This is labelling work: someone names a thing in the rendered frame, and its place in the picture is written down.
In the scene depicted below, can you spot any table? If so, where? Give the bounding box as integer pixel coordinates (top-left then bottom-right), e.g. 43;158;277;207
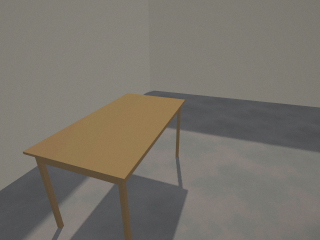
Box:
23;93;186;240

